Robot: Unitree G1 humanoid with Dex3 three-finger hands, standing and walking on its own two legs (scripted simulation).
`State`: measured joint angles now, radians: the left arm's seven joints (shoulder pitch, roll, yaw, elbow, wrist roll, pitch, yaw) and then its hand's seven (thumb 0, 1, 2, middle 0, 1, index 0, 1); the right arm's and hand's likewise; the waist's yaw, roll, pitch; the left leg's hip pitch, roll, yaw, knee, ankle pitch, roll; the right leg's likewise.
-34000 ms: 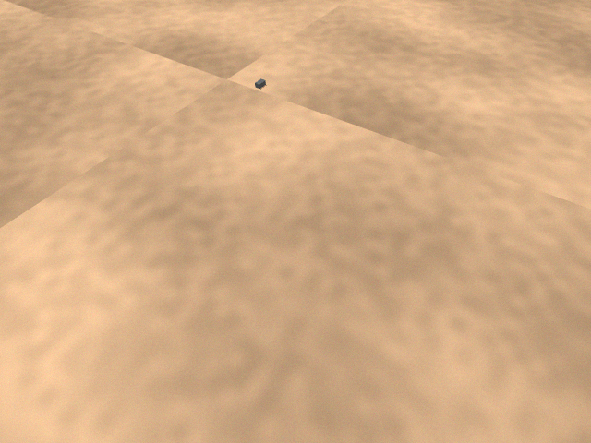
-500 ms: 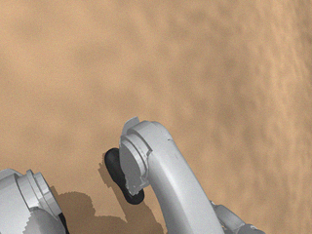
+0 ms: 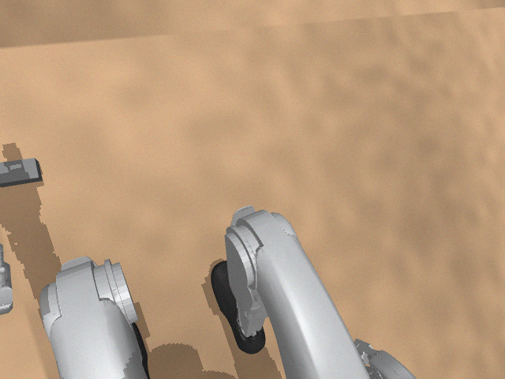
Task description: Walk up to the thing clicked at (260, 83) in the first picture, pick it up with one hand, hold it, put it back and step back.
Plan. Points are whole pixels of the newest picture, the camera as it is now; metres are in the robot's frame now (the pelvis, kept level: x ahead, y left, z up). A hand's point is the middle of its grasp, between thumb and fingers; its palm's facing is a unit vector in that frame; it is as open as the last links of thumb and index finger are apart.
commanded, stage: withdraw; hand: left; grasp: from above
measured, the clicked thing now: (18, 172) +0.49 +0.28 -0.32
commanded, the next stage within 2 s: home in 0.52 s
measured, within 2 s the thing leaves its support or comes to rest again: neither
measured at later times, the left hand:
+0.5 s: hand out of the picture +0.46 +0.27 -0.18, palm faces -0.46 -0.08 -0.89, open 11.5 cm
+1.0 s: hand out of the picture +0.43 +0.29 -0.07, palm faces -0.35 -0.37 -0.86, open 9.3 cm
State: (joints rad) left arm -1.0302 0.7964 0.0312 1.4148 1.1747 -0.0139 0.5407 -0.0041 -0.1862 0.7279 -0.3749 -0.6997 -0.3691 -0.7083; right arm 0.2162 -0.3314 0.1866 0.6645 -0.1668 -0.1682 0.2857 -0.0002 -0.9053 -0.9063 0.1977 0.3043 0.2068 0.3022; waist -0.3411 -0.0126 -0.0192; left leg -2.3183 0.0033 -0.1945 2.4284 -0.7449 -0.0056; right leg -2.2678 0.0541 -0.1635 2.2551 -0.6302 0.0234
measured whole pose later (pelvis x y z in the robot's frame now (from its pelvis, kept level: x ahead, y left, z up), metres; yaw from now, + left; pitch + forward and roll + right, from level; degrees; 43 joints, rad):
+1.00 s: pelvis +0.00 +0.00 +0.06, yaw +7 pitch +37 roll -7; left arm -0.75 0.53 0.04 0.93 0.86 0.02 0.12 0.00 0.43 0.91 -0.25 -0.49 -0.24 -0.51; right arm 0.25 -0.31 0.02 0.61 -0.05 0.06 0.13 0.00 -0.90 -0.90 0.20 0.30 0.21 0.30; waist -0.17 0.08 -0.14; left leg -2.14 -0.02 -0.09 2.19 -0.70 0.01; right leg -2.11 0.02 -0.07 2.10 -0.65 0.02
